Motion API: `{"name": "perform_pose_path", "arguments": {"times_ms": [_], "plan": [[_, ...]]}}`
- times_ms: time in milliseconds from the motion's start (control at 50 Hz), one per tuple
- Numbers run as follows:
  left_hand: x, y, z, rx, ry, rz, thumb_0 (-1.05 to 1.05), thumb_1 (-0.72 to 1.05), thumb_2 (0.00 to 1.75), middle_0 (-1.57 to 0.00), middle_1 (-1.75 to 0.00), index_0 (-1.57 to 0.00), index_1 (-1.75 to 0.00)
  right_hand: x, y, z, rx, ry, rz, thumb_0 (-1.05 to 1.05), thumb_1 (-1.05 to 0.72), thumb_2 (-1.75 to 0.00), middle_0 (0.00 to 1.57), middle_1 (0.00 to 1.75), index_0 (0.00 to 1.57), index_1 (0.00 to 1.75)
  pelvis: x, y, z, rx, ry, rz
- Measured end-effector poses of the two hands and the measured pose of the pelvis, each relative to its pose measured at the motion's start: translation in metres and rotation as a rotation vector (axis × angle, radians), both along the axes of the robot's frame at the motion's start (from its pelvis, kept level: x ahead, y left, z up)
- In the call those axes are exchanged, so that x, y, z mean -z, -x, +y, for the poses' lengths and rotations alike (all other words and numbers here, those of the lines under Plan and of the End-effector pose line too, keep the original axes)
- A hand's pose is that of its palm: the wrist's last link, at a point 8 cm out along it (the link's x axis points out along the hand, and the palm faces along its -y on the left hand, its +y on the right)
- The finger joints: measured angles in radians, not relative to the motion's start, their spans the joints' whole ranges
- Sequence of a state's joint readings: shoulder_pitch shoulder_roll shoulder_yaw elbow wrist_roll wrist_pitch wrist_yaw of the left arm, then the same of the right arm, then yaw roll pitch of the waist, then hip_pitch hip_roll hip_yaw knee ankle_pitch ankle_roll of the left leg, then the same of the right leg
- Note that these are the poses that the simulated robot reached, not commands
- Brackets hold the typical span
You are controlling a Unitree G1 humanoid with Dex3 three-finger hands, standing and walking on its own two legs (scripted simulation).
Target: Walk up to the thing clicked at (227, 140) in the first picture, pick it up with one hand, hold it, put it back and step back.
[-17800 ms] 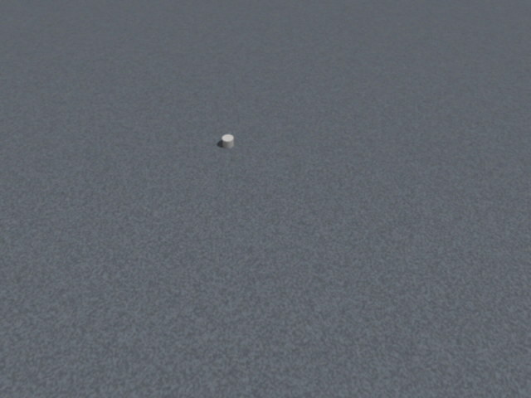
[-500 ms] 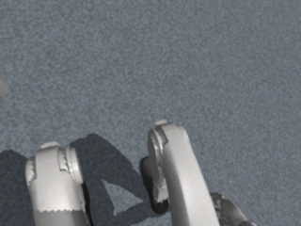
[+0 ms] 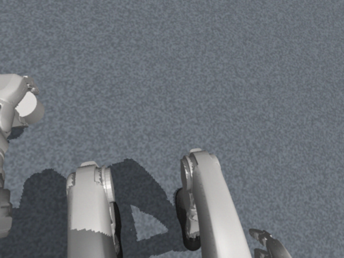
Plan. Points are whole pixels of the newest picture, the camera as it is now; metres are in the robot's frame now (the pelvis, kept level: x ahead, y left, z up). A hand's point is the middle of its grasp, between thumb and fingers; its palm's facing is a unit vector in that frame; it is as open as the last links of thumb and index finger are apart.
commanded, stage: lift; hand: left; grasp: from above
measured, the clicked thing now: (24, 107) +0.47 +0.31 -0.14
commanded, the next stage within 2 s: hold in 1.28 s
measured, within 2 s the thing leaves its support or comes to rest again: neither
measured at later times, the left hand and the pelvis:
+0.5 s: hand out of the picture +0.38 +0.29 +0.09, palm faces -0.41 -0.11 -0.91, open 9.3 cm; pelvis +0.01 +0.00 +0.16, yaw +4 degrees
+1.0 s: hand out of the picture +0.35 +0.26 +0.24, palm faces -0.41 -0.09 -0.91, open 9.3 cm; pelvis +0.04 +0.00 +0.31, yaw +5 degrees
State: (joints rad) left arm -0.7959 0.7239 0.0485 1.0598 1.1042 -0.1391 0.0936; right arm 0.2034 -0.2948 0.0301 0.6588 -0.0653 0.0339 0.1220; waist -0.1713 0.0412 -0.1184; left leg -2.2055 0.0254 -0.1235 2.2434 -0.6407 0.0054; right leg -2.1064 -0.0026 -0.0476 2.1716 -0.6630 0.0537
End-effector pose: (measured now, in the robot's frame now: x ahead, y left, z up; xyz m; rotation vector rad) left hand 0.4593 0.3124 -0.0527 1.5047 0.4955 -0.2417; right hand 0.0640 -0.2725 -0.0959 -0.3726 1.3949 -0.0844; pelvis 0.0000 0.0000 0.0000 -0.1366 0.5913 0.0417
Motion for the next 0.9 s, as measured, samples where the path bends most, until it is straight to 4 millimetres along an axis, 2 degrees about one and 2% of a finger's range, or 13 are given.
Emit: {"name": "perform_pose_path", "arguments": {"times_ms": [140,280,460,640,780,900], "plan": [[-0.047,0.023,0.001,0.006,0.015,-0.021,0.01,0.16,0.37,-0.83,-0.57,-0.73,-0.48,-0.027,-0.025,0.005,-0.004,-0.006,-0.091,0.01,-0.92,-0.9,0.2,0.3,0.2,0.3,-0.031,0.002,0.002,-0.009,-0.009,-0.009],[-0.099,0.047,-0.004,0.002,0.028,-0.037,0.01,0.17,0.38,-0.81,-0.58,-0.72,-0.49,-0.064,-0.05,0.012,0.0,-0.018,-0.177,0.01,-0.91,-0.9,0.2,0.3,0.2,0.3,-0.072,0.003,0.002,-0.021,-0.022,-0.036],[-0.184,0.074,-0.017,-0.008,0.043,-0.051,0.0,0.17,0.4,-0.79,-0.6,-0.7,-0.5,-0.13,-0.073,0.019,0.019,-0.033,-0.261,0.01,-0.91,-0.9,0.2,0.3,0.2,0.3,-0.142,-0.003,0.0,-0.034,-0.05,-0.101],[-0.263,0.096,-0.03,-0.02,0.048,-0.03,0.0,0.17,0.41,-0.78,-0.61,-0.69,-0.51,-0.2,-0.085,0.02,0.048,-0.049,-0.336,0.01,-0.9,-0.9,0.2,0.3,0.2,0.3,-0.213,-0.015,-0.003,-0.039,-0.084,-0.193],[-0.302,0.111,-0.039,-0.019,0.059,-0.013,0.0,0.18,0.4,-0.77,-0.62,-0.68,-0.52,-0.247,-0.088,0.018,0.063,-0.043,-0.378,0.01,-0.91,-0.9,0.2,0.3,0.2,0.3,-0.257,-0.024,-0.003,-0.043,-0.1,-0.26],[-0.326,0.114,-0.045,-0.009,0.037,-0.019,0.0,0.19,0.38,-0.77,-0.62,-0.67,-0.52,-0.275,-0.089,0.016,0.072,-0.038,-0.387,0.01,-0.91,-0.9,0.2,0.3,0.2,0.3,-0.286,-0.033,-0.002,-0.045,-0.11,-0.306]]}}
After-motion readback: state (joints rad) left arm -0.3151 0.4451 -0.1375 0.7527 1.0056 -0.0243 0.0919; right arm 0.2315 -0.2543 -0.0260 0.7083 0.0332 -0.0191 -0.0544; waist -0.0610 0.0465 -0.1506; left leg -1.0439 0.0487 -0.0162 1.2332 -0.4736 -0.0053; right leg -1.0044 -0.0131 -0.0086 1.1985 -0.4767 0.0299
